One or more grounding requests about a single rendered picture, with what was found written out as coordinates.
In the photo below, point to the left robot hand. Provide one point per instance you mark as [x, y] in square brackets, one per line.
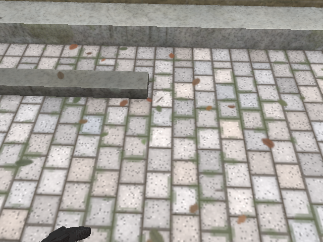
[72, 234]

